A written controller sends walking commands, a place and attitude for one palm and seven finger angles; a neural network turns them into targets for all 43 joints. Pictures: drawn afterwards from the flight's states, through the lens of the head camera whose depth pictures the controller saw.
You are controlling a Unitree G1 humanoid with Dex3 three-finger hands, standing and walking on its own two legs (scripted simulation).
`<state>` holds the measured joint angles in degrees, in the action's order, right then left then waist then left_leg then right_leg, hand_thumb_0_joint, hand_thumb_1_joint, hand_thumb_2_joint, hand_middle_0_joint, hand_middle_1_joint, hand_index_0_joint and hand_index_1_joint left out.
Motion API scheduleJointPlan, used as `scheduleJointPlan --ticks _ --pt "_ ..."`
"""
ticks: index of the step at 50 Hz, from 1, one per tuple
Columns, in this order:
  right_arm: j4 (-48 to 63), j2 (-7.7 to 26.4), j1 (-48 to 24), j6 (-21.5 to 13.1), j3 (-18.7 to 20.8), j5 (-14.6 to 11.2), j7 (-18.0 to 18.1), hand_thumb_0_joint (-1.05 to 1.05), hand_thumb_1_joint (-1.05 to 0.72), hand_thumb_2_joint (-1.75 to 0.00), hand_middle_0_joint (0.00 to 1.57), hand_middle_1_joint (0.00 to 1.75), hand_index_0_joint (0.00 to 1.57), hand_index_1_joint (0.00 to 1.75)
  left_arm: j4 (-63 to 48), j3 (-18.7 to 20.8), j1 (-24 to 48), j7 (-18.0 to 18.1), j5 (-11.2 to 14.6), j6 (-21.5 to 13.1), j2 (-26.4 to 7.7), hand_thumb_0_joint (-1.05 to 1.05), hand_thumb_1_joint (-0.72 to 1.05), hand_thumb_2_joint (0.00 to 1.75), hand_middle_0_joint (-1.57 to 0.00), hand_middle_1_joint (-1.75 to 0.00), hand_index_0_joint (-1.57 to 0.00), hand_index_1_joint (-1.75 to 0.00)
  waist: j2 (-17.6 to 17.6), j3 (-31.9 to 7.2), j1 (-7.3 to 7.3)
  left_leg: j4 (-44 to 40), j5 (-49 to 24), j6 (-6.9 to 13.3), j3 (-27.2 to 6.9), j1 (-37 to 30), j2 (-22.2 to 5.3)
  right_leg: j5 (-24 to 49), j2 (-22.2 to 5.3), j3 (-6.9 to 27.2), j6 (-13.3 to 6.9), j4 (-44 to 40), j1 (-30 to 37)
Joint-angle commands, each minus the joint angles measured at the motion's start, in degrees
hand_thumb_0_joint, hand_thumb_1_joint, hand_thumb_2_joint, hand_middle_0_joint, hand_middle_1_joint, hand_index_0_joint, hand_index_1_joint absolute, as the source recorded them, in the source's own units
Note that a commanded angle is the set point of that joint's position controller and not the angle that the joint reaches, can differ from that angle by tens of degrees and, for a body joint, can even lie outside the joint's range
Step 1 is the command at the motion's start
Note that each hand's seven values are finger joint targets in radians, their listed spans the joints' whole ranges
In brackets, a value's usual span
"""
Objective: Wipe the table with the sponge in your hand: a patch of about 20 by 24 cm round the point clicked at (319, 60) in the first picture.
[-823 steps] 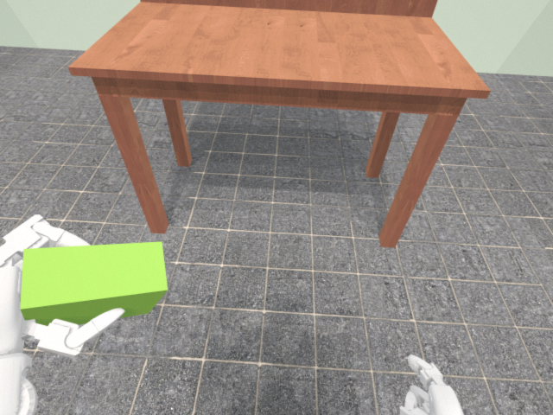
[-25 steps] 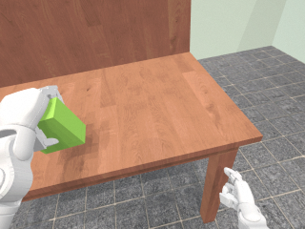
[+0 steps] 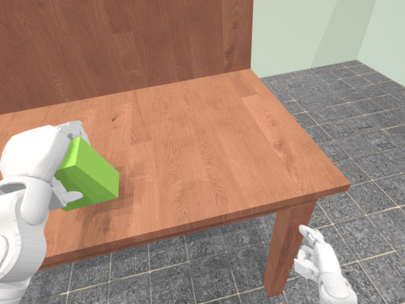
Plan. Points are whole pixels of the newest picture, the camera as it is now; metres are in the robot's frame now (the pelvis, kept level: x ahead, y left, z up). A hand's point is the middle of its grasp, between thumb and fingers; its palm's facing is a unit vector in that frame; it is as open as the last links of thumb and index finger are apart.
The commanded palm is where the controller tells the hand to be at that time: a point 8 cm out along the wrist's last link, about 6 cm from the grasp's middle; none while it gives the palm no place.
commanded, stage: move the sponge above the wiping area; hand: left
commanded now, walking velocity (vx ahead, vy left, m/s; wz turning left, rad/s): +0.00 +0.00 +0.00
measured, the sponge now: (80, 182) +0.25 +0.28 +0.16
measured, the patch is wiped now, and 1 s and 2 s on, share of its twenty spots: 0.00 0.00 0.00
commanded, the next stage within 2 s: none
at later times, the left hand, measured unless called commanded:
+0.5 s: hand (69, 172) +0.25 +0.28 +0.18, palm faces +0.18 -0.09 -0.98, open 9.7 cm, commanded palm +0.20 +0.27 +0.26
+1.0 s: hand (76, 178) +0.25 +0.28 +0.16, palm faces +0.10 -0.07 -0.99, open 9.7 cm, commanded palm +0.21 +0.28 +0.24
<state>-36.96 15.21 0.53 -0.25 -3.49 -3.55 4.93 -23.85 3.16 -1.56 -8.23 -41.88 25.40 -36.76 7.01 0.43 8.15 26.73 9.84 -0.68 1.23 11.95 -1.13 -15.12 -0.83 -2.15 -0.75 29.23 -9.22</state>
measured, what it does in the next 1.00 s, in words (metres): stands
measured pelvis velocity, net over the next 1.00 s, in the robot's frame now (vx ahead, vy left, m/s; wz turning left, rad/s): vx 0.00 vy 0.00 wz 0.02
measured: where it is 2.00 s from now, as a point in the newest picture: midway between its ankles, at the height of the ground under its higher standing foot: outside the picture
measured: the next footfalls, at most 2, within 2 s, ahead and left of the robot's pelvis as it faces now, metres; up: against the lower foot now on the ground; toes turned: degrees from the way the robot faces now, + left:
none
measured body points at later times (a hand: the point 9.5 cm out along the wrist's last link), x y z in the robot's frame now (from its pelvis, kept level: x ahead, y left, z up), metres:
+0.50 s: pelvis +0.00 +0.00 +0.00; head -0.03 -0.05 +0.45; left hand +0.23 +0.28 +0.24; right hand +0.26 -0.19 -0.07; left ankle +0.06 +0.13 -0.74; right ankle +0.01 -0.11 -0.74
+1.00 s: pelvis +0.00 +0.00 +0.00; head -0.02 -0.05 +0.45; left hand +0.24 +0.28 +0.22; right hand +0.27 -0.19 -0.07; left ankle +0.06 +0.13 -0.74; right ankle +0.01 -0.11 -0.74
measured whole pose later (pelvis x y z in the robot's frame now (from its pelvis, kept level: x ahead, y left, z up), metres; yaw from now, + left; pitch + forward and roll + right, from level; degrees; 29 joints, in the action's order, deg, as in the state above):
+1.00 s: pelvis +0.00 +0.00 +0.00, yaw +1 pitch -5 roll +0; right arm -38.6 15.0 0.6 -1.3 -3.2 -3.0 5.3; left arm -12.3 -2.2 2.4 -8.8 -47.3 21.9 -34.3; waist 7.0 0.8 8.2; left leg 25.9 9.3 -0.9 0.0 11.7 -1.1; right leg -14.7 -0.6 -3.2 -1.1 27.8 -8.3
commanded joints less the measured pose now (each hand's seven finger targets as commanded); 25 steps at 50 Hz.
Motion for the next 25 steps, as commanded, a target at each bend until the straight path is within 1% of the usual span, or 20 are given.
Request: scheduleJointPlan --ticks 1,2,5,6,7,8,9,11,12,13,14,15,17,18,19,20,21,22,23,25 --pt "11.4 4.0 -14.9 -3.2 1.3 0.4 0.4 0.0 -0.9 -0.9 0.2 0.3 0.2 0.3 -8.9 9.8 16.5 3.2 -2.8 -0.5 -14.8 0.0 0.1 1.3 -1.2 -1.6 -1.2 -1.6 -1.2 -10.9 0.97 -4.3 -3.0 1.1 -3.0 -5.1 1.4 2.3 -0.2 3.8 -2.3 -6.7 -0.5" --pt "11.8 3.7 -17.6 -3.8 0.8 0.1 0.3 0.0 -0.9 -0.9 0.2 0.3 0.2 0.3 -9.2 10.2 16.8 3.3 -3.0 0.1 -14.9 0.0 0.1 1.3 -1.2 -1.6 -1.2 -1.6 -1.1 -10.6 1.36 -4.2 -2.8 0.9 -3.5 -4.9 1.6 1.9 0.5 5.6 -3.2 -6.8 -0.4" --pt "11.3 3.8 -15.4 -3.3 1.2 0.5 0.2 0.0 -0.9 -0.9 0.2 0.3 0.2 0.3 -9.4 8.1 17.5 3.3 -3.3 -0.3 -13.3 0.0 0.1 1.3 -1.2 -1.6 -1.2 -1.6 -0.9 -11.2 0.69 -4.7 -3.3 1.0 -3.1 -5.5 1.3 2.7 -0.1 3.5 -2.5 -6.8 -0.3" --pt "11.3 3.7 -15.5 -3.3 1.2 0.5 0.2 0.0 -0.9 -0.9 0.2 0.3 0.2 0.3 -9.6 7.9 17.3 3.3 -3.4 -0.3 -13.4 0.0 0.1 1.3 -1.2 -1.6 -1.2 -1.6 -1.0 -10.8 0.82 -4.8 -3.0 1.1 -3.2 -5.5 1.5 2.1 0.0 3.5 -2.4 -7.0 -0.5" --pt "11.7 3.3 -17.9 -3.8 0.7 0.1 0.2 0.0 -0.9 -0.9 0.2 0.3 0.2 0.3 -9.2 7.9 17.1 3.2 -3.2 0.1 -12.7 0.0 0.1 1.3 -1.2 -1.6 -1.2 -1.6 -0.6 -9.6 1.08 -4.9 -1.8 0.9 -3.6 -5.0 1.5 1.0 0.7 5.2 -3.2 -7.2 -0.8" --pt "11.2 3.6 -16.0 -3.6 0.9 0.4 0.2 0.0 -0.9 -0.9 0.2 0.3 0.2 0.3 -8.6 7.3 17.7 3.3 -3.2 -0.2 -12.5 0.0 0.1 1.3 -1.2 -1.6 -1.2 -1.6 -1.6 -10.1 0.74 -4.9 -1.5 1.0 -3.3 -4.7 1.2 1.1 0.1 3.5 -2.7 -7.0 -0.6" --pt "10.9 3.7 -15.3 -3.6 1.0 0.3 0.3 0.0 -0.9 -0.9 0.2 0.3 0.2 0.3 -7.1 7.2 17.2 3.4 -3.5 -0.2 -12.4 0.0 0.1 1.3 -1.2 -1.6 -1.2 -1.6 -2.0 -10.1 0.56 -5.0 -1.7 1.0 -3.3 -4.7 1.4 1.0 0.2 3.6 -2.5 -7.3 -0.7" --pt "10.8 4.1 -14.8 -3.1 1.2 0.4 0.5 0.0 -0.9 -0.9 0.2 0.3 0.2 0.3 -6.0 8.0 17.8 3.5 -4.0 -0.1 -13.6 0.0 0.1 1.3 -1.2 -1.6 -1.2 -1.6 -2.6 -9.5 0.62 -5.3 -1.0 1.1 -3.3 -4.5 1.6 0.4 0.2 3.7 -2.4 -7.7 -0.8" --pt "10.9 3.8 -17.1 -3.5 0.7 0.2 0.5 0.0 -0.9 -0.9 0.2 0.3 0.2 0.3 -5.2 8.9 18.4 3.5 -4.2 0.3 -14.5 0.0 0.1 1.3 -1.2 -1.6 -1.2 -1.6 -2.4 -9.3 1.01 -5.3 -0.3 0.9 -3.6 -4.2 1.6 -0.4 0.9 5.5 -3.2 -7.7 -0.8" --pt "10.8 4.0 -15.8 -3.4 0.9 0.4 0.5 0.0 -0.9 -0.9 0.2 0.3 0.2 0.3 -5.4 7.8 19.4 3.5 -4.3 0.1 -13.7 0.0 0.1 1.3 -1.2 -1.6 -1.2 -1.6 -2.1 -10.6 0.71 -5.0 -0.9 1.0 -3.2 -4.1 1.5 0.3 0.3 3.9 -2.8 -7.3 -0.3" --pt "10.9 3.8 -15.5 -3.4 1.0 0.3 0.4 0.0 -0.9 -0.9 0.2 0.3 0.2 0.3 -5.6 7.5 18.8 3.6 -4.4 -0.1 -13.3 0.0 0.1 1.3 -1.2 -1.6 -1.2 -1.6 -1.7 -11.3 0.73 -4.8 -1.9 1.0 -3.0 -4.6 1.6 1.0 0.1 3.9 -2.6 -7.2 0.0" --pt "10.4 4.2 -15.1 -3.1 1.2 0.6 0.5 0.0 -0.9 -0.9 0.2 0.3 0.2 0.3 -4.5 8.0 18.0 3.4 -4.6 -0.1 -14.1 0.0 0.1 1.3 -1.2 -1.6 -1.2 -1.6 -2.2 -10.3 0.76 -4.8 -1.9 1.1 -3.1 -4.6 1.7 1.1 0.3 3.8 -2.6 -7.5 -0.5" --pt "11.0 3.7 -17.5 -3.4 0.8 0.1 0.3 0.0 -0.9 -0.9 0.2 0.3 0.2 0.3 -5.5 8.5 17.9 3.1 -4.6 0.3 -14.1 0.0 0.1 1.3 -1.2 -1.6 -1.2 -1.6 -1.4 -10.3 1.04 -4.7 -1.9 1.0 -3.5 -4.7 1.7 0.8 0.9 5.4 -3.3 -7.5 -0.3" --pt "10.8 3.8 -16.5 -3.2 0.8 0.3 0.3 0.0 -0.9 -0.9 0.2 0.3 0.2 0.3 -5.6 6.6 19.4 3.0 -4.4 0.0 -12.7 0.0 0.1 1.3 -1.2 -1.6 -1.2 -1.6 -0.6 -11.0 0.58 -4.7 -1.8 1.1 -3.0 -4.6 1.7 1.3 0.2 3.8 -2.9 -7.3 -0.2" --pt "10.6 3.6 -15.7 -3.4 0.9 0.3 0.3 0.0 -0.9 -0.9 0.2 0.3 0.2 0.3 -4.5 5.6 19.3 2.9 -4.4 -0.1 -11.8 0.0 0.1 1.3 -1.2 -1.6 -1.2 -1.6 -1.7 -10.3 0.26 -4.6 -1.7 1.1 -3.0 -4.7 1.7 0.9 0.1 3.9 -2.5 -7.6 -0.9" --pt "10.0 4.2 -14.9 -3.2 1.1 0.5 0.4 0.0 -0.9 -0.9 0.2 0.3 0.2 0.3 -2.5 6.5 18.9 2.8 -5.0 -0.1 -13.0 0.0 0.1 1.3 -1.2 -1.6 -1.2 -1.6 -2.2 -10.0 0.23 -4.7 -1.8 1.1 -3.1 -4.5 1.7 1.2 0.3 3.7 -2.6 -7.7 -1.1" --pt "10.5 4.0 -15.1 -3.2 1.1 0.5 0.3 0.0 -0.9 -0.9 0.2 0.3 0.2 0.3 -3.6 5.9 18.6 2.6 -5.1 -0.3 -12.4 0.0 0.1 1.3 -1.2 -1.6 -1.2 -1.6 -2.3 -10.5 0.44 -4.8 -2.0 1.2 -3.1 -4.9 1.7 1.4 0.1 3.7 -2.5 -7.7 -0.7" --pt "10.6 3.8 -17.0 -3.6 0.8 0.2 0.4 0.0 -0.9 -0.9 0.2 0.3 0.2 0.3 -3.5 7.6 19.1 2.6 -5.3 0.0 -13.9 0.0 0.1 1.3 -1.2 -1.6 -1.2 -1.6 -3.0 -10.2 0.65 -4.6 -1.7 1.2 -3.5 -4.8 1.8 0.6 0.9 5.5 -3.2 -7.7 -0.8" --pt "10.7 4.0 -15.8 -3.6 0.8 0.5 0.3 0.0 -0.9 -0.9 0.2 0.3 0.2 0.3 -4.3 6.0 20.0 2.5 -5.4 -0.4 -12.8 0.0 0.1 1.3 -1.2 -1.6 -1.2 -1.6 -2.1 -11.8 0.51 -4.4 -2.5 1.3 -3.0 -4.8 1.8 1.7 0.2 3.7 -2.8 -7.3 0.0" --pt "10.2 4.1 -15.0 -3.6 1.1 0.7 0.2 0.0 -0.9 -0.9 0.2 0.3 0.2 0.3 -3.6 6.0 19.2 2.4 -5.8 -0.7 -12.8 0.0 0.1 1.3 -1.2 -1.6 -1.2 -1.6 -1.1 -11.1 0.4 -4.3 -3.3 1.3 -2.9 -5.3 1.8 2.4 0.2 3.8 -2.7 -7.6 -0.5"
